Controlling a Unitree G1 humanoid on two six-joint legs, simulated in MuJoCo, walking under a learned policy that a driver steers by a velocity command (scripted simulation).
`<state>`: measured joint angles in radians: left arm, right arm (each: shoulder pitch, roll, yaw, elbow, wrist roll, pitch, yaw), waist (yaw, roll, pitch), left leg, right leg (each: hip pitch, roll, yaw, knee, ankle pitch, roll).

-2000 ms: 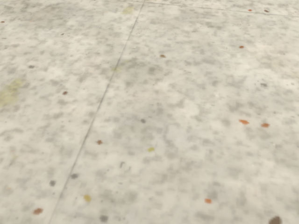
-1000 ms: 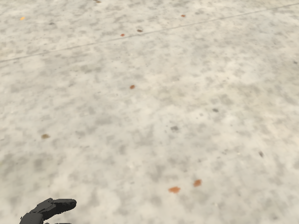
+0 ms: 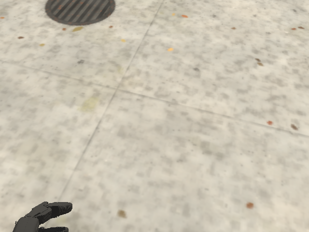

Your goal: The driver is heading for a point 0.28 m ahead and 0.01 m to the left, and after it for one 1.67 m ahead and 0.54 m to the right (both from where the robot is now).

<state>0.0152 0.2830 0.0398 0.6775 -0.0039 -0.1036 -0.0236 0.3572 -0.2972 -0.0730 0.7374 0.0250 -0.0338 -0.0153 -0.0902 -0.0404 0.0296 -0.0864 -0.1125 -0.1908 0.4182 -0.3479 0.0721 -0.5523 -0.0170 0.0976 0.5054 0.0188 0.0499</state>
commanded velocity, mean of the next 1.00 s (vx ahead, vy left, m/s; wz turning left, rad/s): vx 0.50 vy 0.00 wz -0.27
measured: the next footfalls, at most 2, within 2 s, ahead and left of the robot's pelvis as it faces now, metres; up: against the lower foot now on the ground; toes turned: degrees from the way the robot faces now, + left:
right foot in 0.06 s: +0.21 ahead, -0.13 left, +0.00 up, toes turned +6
left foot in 0.50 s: +0.41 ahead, +0.11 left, +0.00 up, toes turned -7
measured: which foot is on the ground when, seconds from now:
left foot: down 0.00-0.06, up 0.08-0.48, down 0.50-1.00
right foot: up 0.00-0.04, down 0.06-0.50, up 0.52-0.96, down 0.98-1.00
